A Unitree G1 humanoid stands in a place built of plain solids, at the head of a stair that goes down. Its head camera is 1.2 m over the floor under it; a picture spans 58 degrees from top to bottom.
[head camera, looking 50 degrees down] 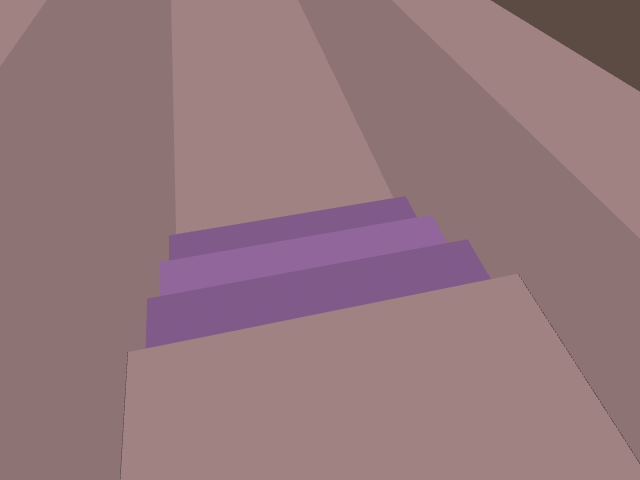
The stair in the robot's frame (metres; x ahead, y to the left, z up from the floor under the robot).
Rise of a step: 0.16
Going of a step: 0.29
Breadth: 1.28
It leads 13 degrees to the left of straight ahead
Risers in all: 4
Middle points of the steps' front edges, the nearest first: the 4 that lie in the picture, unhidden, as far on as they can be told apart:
0.72 -0.05 0.00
1.00 0.02 -0.16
1.29 0.08 -0.31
1.58 0.15 -0.47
